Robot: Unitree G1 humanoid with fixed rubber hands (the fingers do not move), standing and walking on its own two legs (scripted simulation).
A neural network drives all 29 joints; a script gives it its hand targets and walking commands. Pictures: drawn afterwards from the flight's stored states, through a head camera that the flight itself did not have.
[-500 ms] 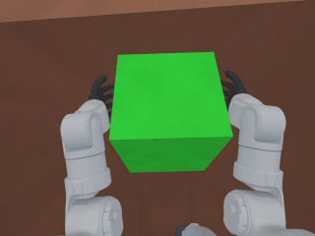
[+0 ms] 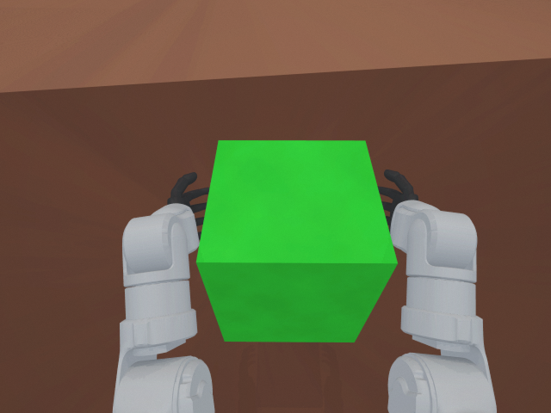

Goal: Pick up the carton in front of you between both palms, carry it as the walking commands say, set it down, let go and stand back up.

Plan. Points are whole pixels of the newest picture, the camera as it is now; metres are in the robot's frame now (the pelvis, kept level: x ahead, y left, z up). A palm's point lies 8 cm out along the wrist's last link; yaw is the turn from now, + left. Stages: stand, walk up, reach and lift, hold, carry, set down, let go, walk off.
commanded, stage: carry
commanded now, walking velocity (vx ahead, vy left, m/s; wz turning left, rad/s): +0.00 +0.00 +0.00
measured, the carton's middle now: (290, 247) +0.34 +0.00 +0.07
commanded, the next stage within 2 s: none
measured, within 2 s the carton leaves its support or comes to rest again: neither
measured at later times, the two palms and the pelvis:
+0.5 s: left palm (176, 244) +0.31 +0.15 +0.13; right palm (404, 239) +0.31 -0.15 +0.13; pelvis -0.02 +0.00 +0.00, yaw +0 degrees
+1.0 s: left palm (172, 260) +0.28 +0.15 +0.13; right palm (412, 255) +0.28 -0.15 +0.13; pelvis -0.04 +0.00 +0.01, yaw +0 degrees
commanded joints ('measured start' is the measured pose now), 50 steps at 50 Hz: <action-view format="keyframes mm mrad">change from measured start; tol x2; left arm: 1 -593 -921 -621 6 -261 -35 -138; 8 -609 -923 -680 -81 -294 -93 -128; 14 -528 -874 -678 -80 -283 -85 -122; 35 -535 -857 -650 -58 -268 -78 -111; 48 -536 -861 -657 -68 -273 -78 -111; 50 -566 -861 -665 -94 -288 -80 -111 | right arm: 1 -613 933 645 10 275 -36 137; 4 -631 951 669 -24 282 -72 132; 8 -614 924 694 -81 291 -94 119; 12 -537 877 686 -79 275 -88 110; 16 -518 858 674 -71 264 -83 109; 35 -537 860 655 -46 262 -77 102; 48 -540 864 663 -57 269 -78 104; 50 -572 868 671 -79 281 -80 103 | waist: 1 7 -1 -347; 12 4 -4 -366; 28 5 -5 -285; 50 5 1 -296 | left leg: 1 106 129 -87 -22 601 18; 7 121 121 -85 -44 500 19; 13 135 121 -81 -53 498 21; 27 73 119 -90 -112 327 21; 48 48 117 -93 -129 262 24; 49 48 110 -92 -140 187 28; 50 36 100 -95 -153 43 42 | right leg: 1 205 -134 113 -17 540 -27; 13 227 -139 125 -58 489 -32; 29 191 -141 133 -126 332 -28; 48 179 -142 136 -151 281 -30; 49 174 -135 133 -153 194 -32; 50 160 -119 132 -162 13 -39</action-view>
